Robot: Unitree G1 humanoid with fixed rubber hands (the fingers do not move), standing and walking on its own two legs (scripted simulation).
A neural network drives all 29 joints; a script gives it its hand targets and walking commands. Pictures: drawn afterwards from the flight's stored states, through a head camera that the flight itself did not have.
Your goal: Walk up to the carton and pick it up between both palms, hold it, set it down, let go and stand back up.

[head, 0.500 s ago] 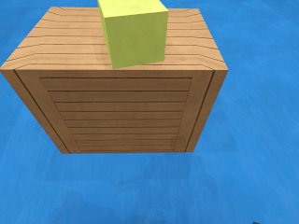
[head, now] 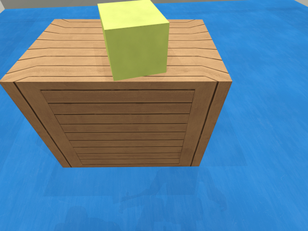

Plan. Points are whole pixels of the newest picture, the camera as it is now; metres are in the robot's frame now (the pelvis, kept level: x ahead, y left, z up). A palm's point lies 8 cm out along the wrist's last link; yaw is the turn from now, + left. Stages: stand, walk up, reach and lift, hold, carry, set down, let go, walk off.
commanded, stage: walk up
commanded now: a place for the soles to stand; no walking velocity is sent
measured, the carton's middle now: (132, 38) +0.85 +0.09 +0.10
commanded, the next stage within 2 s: none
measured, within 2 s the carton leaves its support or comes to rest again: neither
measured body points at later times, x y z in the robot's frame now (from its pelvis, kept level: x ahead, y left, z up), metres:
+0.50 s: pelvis +0.12 +0.04 +0.01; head +0.10 +0.05 +0.46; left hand +0.16 +0.35 -0.11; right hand +0.19 -0.26 -0.10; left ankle +0.16 +0.14 -0.71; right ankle +0.14 -0.11 -0.66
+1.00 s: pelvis +0.25 +0.07 +0.00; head +0.26 +0.07 +0.45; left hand +0.26 +0.39 -0.12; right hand +0.34 -0.23 -0.12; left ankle +0.32 +0.19 -0.72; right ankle +0.23 -0.09 -0.71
